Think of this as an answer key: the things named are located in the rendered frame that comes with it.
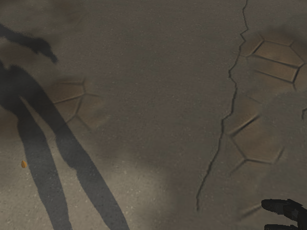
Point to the right robot hand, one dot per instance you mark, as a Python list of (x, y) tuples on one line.
[(290, 209)]

